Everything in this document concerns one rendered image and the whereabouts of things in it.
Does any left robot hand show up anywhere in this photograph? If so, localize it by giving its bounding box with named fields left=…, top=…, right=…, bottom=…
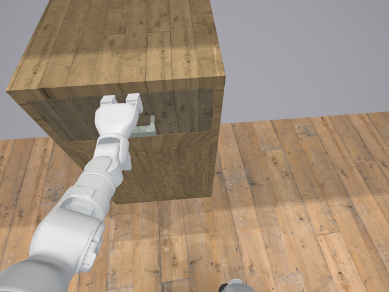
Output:
left=95, top=93, right=143, bottom=171

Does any robot left forearm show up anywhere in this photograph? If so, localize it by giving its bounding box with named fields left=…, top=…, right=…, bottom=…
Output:
left=29, top=133, right=129, bottom=256

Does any drawer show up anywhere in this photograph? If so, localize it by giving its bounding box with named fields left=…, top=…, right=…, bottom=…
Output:
left=27, top=87, right=215, bottom=142

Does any handle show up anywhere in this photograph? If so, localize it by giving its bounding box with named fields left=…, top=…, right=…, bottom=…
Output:
left=129, top=116, right=156, bottom=138

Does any cabinet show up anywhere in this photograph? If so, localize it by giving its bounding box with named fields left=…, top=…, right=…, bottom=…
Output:
left=5, top=0, right=225, bottom=204

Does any left robot upper arm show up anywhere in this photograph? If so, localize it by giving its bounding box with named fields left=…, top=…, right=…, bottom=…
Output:
left=0, top=207, right=106, bottom=292

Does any right robot shin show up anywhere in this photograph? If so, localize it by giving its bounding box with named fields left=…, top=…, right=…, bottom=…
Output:
left=226, top=279, right=242, bottom=287

